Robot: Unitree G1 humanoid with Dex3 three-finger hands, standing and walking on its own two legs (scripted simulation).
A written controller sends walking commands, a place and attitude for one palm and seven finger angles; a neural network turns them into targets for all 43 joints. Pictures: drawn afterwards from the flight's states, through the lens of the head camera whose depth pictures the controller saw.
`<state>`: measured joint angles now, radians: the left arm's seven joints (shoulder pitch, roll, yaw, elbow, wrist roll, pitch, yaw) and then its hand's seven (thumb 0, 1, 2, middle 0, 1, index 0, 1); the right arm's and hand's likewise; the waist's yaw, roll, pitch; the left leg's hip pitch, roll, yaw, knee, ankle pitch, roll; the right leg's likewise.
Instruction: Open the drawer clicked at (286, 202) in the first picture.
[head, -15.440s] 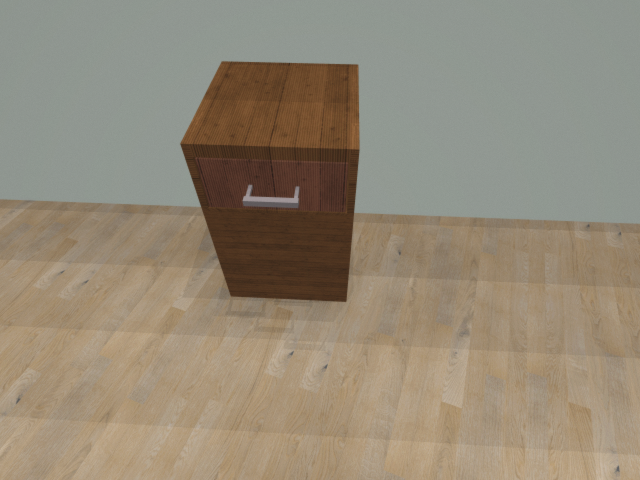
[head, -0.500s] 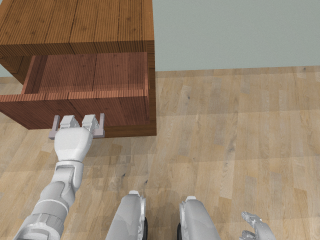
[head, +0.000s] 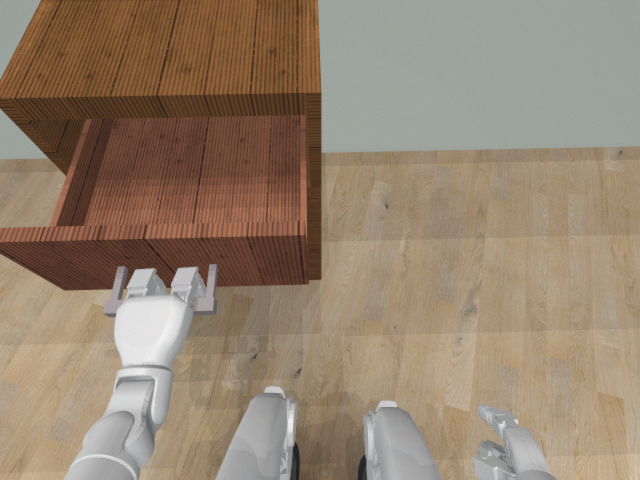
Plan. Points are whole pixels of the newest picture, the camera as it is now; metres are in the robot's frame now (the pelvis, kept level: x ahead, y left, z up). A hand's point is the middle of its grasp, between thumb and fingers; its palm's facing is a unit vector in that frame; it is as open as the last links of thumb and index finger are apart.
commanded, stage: pull the drawer open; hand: left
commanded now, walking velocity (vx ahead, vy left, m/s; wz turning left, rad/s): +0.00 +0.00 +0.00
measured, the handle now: (164, 291) +0.35 +0.24 -0.06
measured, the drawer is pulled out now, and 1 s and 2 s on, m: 0.19 0.30 0.30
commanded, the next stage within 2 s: open the thumb to release the handle in 1.16 s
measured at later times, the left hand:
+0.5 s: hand (167, 373) +0.24 +0.22 -0.08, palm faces -0.05 -0.07 -1.00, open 5.2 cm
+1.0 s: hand (159, 419) +0.19 +0.22 -0.08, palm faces -0.09 -0.08 -0.99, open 5.2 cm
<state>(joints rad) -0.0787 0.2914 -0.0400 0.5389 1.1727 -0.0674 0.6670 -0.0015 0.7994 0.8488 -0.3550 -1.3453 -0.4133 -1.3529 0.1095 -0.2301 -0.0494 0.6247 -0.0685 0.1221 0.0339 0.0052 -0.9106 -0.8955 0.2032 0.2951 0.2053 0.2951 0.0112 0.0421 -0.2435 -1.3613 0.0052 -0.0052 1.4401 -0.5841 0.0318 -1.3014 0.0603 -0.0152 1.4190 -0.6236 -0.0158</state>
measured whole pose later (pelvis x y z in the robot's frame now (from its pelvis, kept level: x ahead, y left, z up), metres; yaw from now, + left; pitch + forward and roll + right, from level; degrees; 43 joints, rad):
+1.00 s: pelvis +0.00 -0.01 -0.02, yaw +1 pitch +28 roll -1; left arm 0.34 0.28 -0.03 0.23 1.18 -0.16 0.67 0.00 0.78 0.82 -0.37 -1.35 -0.41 -1.35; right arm 0.05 -0.22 -0.03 0.57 -0.09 0.09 0.00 0.01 -0.91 -0.90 0.20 0.30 0.21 0.30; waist 0.07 0.04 -0.26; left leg -1.39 0.00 -0.01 1.51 -0.61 0.01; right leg -1.34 0.06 -0.02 1.51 -0.67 -0.04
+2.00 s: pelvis -0.01 -0.01 -0.02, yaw +1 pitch +28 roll -2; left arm 0.29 0.30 -0.03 0.25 1.15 -0.13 0.66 0.00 -0.47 0.31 -0.32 -1.20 -0.32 -1.21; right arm 0.06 -0.22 -0.03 0.58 -0.09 0.09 -0.01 0.01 -0.91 -0.90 0.20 0.30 0.21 0.30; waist 0.06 0.05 -0.25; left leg -1.40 0.00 -0.02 1.51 -0.60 0.01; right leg -1.34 0.05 -0.04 1.51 -0.65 -0.04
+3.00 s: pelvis +0.01 +0.00 +0.04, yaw +1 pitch +22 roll -2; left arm 0.39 0.29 -0.09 0.16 1.12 -0.04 0.62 0.00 -0.49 0.30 -0.32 -1.20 -0.32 -1.20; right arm 0.11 -0.22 -0.01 0.52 -0.07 0.12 0.00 0.01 -0.91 -0.90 0.20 0.30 0.21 0.30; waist 0.05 0.06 -0.24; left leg -1.13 -0.01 -0.02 1.30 -0.55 0.03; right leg -1.07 0.05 -0.02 1.27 -0.59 -0.02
